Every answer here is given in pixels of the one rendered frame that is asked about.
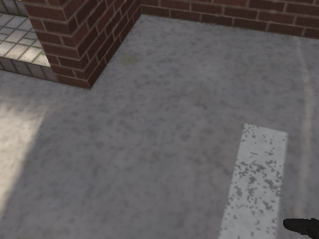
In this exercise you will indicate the right robot hand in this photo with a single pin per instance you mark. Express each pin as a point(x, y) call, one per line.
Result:
point(303, 226)

